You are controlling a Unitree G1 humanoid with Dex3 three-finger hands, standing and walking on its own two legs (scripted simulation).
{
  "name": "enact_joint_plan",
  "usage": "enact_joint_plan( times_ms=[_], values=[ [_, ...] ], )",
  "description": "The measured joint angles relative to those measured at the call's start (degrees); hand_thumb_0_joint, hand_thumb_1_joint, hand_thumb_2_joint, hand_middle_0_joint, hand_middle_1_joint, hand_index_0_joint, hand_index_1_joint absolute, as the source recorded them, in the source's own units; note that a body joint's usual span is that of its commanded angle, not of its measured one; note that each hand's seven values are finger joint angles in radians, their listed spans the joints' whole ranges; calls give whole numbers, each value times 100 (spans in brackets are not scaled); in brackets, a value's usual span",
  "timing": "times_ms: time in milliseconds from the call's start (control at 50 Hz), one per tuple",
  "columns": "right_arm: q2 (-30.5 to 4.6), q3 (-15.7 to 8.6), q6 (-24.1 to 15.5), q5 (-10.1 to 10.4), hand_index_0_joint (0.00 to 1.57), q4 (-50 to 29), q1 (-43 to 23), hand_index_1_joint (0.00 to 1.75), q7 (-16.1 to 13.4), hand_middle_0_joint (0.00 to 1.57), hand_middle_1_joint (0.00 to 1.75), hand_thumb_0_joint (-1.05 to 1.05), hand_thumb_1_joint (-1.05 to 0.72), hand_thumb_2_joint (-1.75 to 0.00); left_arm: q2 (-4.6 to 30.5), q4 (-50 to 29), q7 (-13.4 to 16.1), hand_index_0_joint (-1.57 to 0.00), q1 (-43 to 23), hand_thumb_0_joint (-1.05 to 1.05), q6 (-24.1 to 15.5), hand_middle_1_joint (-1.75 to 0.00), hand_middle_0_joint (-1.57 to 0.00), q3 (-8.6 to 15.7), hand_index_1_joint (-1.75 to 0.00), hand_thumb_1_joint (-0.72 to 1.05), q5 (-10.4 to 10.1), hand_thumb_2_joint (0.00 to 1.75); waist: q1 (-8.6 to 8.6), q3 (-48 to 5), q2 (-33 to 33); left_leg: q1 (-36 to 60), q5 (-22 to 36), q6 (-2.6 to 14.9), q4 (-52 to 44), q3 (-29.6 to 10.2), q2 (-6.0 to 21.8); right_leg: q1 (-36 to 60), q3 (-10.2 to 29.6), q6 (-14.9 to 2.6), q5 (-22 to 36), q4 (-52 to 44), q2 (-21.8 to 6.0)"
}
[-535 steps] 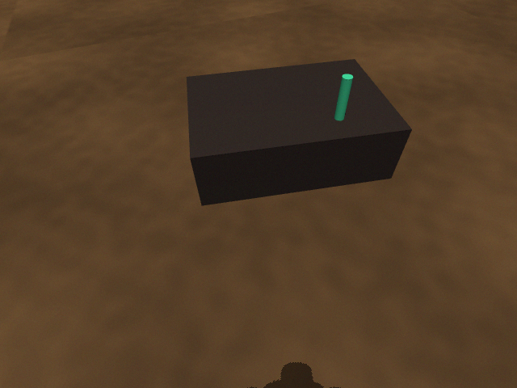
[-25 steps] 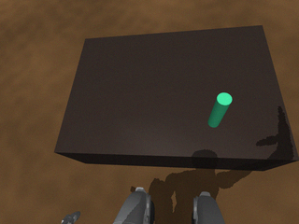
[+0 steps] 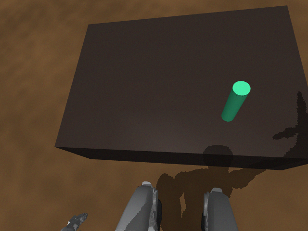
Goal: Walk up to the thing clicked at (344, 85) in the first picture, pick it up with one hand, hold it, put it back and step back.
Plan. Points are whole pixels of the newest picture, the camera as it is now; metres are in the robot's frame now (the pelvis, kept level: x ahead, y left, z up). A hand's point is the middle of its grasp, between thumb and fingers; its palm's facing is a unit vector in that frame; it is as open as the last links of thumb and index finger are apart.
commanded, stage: approach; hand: right
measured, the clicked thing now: (233, 104) +0.52 -0.18 -0.20
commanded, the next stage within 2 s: close in in 0.28 s
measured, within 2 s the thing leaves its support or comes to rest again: neither
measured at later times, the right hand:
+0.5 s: hand (260, 114) +0.48 -0.27 -0.22, palm faces +0.04 +1.00 -0.02, open 17.1 cm
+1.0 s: hand (235, 110) +0.50 -0.19 -0.22, palm faces +0.06 +1.00 -0.02, open 16.9 cm
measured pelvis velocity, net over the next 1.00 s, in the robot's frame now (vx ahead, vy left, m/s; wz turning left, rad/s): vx -0.06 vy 0.01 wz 0.03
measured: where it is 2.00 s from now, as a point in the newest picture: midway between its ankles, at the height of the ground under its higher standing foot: outside the picture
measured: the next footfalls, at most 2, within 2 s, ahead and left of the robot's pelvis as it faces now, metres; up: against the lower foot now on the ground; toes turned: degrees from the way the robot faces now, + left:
none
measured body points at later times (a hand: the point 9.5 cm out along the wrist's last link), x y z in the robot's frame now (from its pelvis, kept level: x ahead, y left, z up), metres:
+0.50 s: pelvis -0.07 +0.01 -0.23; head +0.17 -0.04 +0.14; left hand -0.01 +0.28 -0.34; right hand +0.48 -0.32 -0.21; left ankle +0.04 +0.15 -0.60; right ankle +0.02 -0.12 -0.60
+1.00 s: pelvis -0.06 +0.01 -0.24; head +0.16 -0.01 +0.15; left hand -0.02 +0.29 -0.35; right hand +0.49 -0.24 -0.22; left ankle +0.04 +0.15 -0.60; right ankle +0.02 -0.12 -0.60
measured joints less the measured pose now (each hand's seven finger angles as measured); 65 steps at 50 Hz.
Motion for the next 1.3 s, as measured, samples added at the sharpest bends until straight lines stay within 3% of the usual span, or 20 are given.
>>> enact_joint_plan(
  times_ms=[140, 220, 300, 380, 480, 680, 800, 1300],
  values=[
    [106, -375, -705, 316, 6, -138, -376, 4, 317, 8, 4, -1, 52, -4, 38, -186, -50, -18, -364, 1, -80, -30, -19, -156, -30, 89, 79, 91, 199, -167, -31, -1711, -525, -10, 1762, 38, -3, -1695, 165, 50, -527, 1742, -4],
    [0, -651, -779, 187, 6, -141, -734, 3, 312, 8, 4, -1, 51, -3, -38, -207, -97, -18, -655, 0, -80, -29, -18, -226, -30, 90, 184, 91, 308, -29, -42, -2618, -687, 12, 2687, 81, -10, -2608, 288, 80, -707, 2687, 5],
    [-85, -662, -676, -9, 6, -140, -1134, 3, 152, 9, 3, -1, 49, -2, -121, -118, -174, -18, -825, 0, -20, -29, -18, -253, -30, 90, 298, 91, 352, 154, -33, -3403, -737, 19, 3461, 92, 6, -3397, 372, 91, -768, 3476, 46],
    [-102, -525, -425, -323, 6, -229, -1441, 2, -152, 9, 3, -1, 47, -2, -185, -12, -249, -18, -851, 0, 139, -29, -19, -269, -29, 90, 371, 91, 400, 329, -26, -4004, -698, 11, 4038, 78, 30, -4004, 417, 89, -731, 4062, 100],
    [-3, -315, -226, -522, 7, -406, -1598, 2, -518, 10, 3, -1, 43, -2, -192, 68, -313, -19, -710, 0, 319, -29, -19, -313, -29, 90, 376, 90, 487, 440, -68, -4559, -597, -11, 4528, 77, 49, -4590, 474, 72, -633, 4583, 159],
    [778, 161, 127, -603, 6, -1189, -1499, 2, -1346, 9, 2, -1, 39, -2, -148, 179, -307, -19, -327, 1, 593, -30, -19, -139, -29, 90, 297, 90, 532, 373, -160, -5031, -541, -28, 4987, -12, 77, -5053, 429, 49, -551, 5012, 222],
    [1071, 340, 204, -578, 6, -1250, -1511, 2, -1737, 9, 3, -1, 38, -3, -175, 150, -258, -19, -306, 0, 663, -30, -19, -49, -29, 90, 236, 90, 528, 207, -251, -4950, -607, -24, 4903, -52, 83, -4927, 374, 54, -605, 4875, 211],
    [1757, 811, 31, -578, 6, -1390, -1565, 3, -2245, 9, 4, -1, 39, -5, -112, 76, -286, -18, -649, 0, 822, -29, -19, 241, -30, 88, 286, 92, 317, 191, -208, -4917, -803, 40, 4951, -149, 153, -4805, 265, 126, -714, 4757, 265]
  ],
)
